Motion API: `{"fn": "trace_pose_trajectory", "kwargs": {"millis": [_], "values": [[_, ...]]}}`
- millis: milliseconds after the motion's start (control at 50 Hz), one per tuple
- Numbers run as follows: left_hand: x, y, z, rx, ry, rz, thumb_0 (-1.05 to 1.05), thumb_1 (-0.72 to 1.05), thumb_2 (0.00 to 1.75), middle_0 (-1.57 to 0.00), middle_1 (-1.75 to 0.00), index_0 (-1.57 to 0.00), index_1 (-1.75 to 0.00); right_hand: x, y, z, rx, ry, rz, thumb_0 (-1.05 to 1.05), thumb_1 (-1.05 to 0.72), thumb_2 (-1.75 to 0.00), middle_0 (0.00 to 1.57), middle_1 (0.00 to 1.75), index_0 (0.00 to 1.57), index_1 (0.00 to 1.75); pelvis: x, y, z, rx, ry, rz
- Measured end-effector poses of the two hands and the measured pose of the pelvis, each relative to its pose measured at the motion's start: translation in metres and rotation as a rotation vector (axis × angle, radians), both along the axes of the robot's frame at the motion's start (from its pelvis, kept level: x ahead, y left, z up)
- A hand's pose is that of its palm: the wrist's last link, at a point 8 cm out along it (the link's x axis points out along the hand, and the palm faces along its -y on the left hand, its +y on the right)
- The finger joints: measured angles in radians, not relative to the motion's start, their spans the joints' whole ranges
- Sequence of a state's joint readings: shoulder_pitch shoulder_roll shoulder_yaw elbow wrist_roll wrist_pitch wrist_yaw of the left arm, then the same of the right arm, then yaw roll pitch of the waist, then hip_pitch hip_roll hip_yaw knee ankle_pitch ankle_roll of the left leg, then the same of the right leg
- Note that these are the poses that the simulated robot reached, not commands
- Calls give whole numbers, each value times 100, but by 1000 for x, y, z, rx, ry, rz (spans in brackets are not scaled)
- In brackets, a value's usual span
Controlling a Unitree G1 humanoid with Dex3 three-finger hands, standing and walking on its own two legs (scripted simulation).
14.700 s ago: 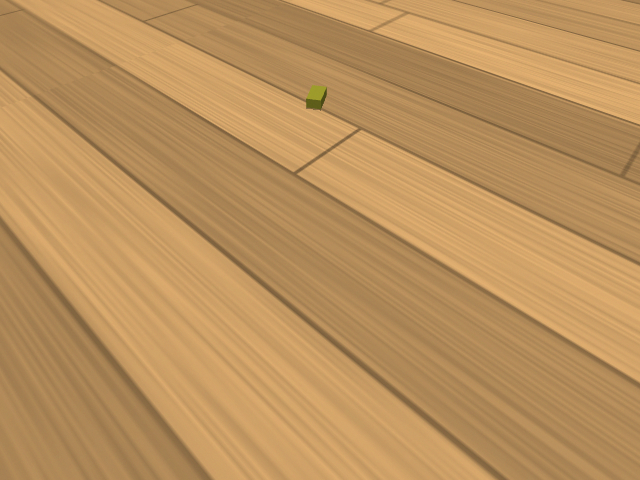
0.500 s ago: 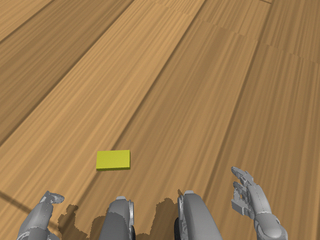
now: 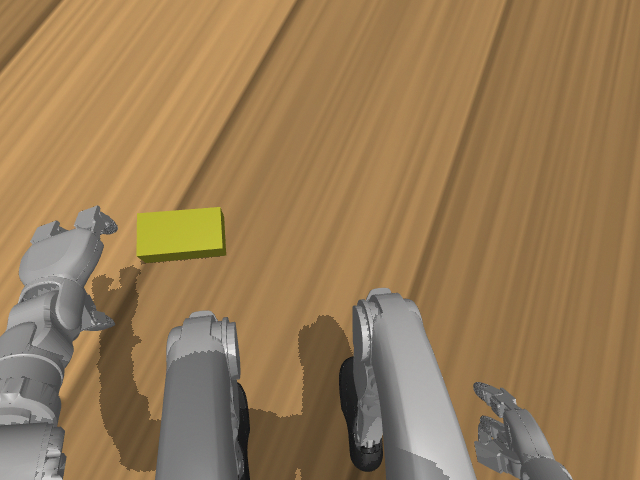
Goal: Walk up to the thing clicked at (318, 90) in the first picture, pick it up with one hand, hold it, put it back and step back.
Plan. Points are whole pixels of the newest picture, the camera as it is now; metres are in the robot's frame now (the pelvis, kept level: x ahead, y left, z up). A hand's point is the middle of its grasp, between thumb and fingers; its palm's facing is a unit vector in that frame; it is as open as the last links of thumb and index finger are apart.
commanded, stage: rise first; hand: left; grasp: from above
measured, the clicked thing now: (183, 235) +0.53 +0.21 -0.40
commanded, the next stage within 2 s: none
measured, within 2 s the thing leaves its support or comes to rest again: neither
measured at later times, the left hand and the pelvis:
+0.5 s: hand (122, 257) +0.44 +0.26 -0.23, palm faces -0.47 +0.00 -0.88, open 14.2 cm; pelvis +0.00 +0.02 -0.06, yaw -2 degrees
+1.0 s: hand (140, 246) +0.47 +0.25 -0.27, palm faces -0.47 -0.02 -0.88, open 14.0 cm; pelvis +0.01 +0.01 -0.09, yaw -3 degrees
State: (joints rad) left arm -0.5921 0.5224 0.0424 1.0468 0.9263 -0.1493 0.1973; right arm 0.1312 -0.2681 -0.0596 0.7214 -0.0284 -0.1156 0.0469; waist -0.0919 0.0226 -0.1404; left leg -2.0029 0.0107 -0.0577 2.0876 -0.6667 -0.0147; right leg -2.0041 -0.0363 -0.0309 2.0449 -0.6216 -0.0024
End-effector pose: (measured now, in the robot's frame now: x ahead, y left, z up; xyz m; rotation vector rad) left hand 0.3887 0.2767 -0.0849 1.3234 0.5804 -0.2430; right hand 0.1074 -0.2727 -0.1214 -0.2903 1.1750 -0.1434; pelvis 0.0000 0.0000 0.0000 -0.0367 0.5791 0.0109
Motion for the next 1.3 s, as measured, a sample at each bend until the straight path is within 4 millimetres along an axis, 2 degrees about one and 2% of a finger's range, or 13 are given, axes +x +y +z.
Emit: {"fn": "trace_pose_trajectory", "kwargs": {"millis": [100,180,380,640,900,1300], "values": [[12,-5,-26,24,8,-90,0,-51,102,-7,-104,-7,-104,-31,-2,-10,-29,78,-30,1,-88,-89,20,30,20,30,-3,4,-18,-16,-1,0],[21,-8,-46,41,-7,-155,0,-51,103,-7,-103,-7,-103,-45,-1,-15,-50,130,-33,1,-88,-89,20,30,20,30,-3,8,-30,-31,4,1],[48,-9,-78,112,-63,-232,0,-54,104,-7,-99,-6,-100,-48,9,-34,-61,186,-19,0,-90,-90,20,30,20,30,2,17,-55,-54,26,3],[68,-23,-101,133,-45,-268,0,-52,101,-7,-100,-8,-99,-48,17,-56,-17,225,1,0,-91,-90,20,30,20,30,7,15,-69,-50,38,-3],[83,-26,-122,137,-58,-247,0,-50,99,-7,-102,-9,-101,-62,5,-62,-41,288,4,0,-91,-90,20,30,20,30,12,12,-84,-51,44,-11],[92,-32,-139,128,-51,-250,0,-50,98,-7,-104,-9,-102,-73,11,-66,-35,307,13,0,-91,-90,20,30,20,30,12,13,-94,-65,35,-20]]}}
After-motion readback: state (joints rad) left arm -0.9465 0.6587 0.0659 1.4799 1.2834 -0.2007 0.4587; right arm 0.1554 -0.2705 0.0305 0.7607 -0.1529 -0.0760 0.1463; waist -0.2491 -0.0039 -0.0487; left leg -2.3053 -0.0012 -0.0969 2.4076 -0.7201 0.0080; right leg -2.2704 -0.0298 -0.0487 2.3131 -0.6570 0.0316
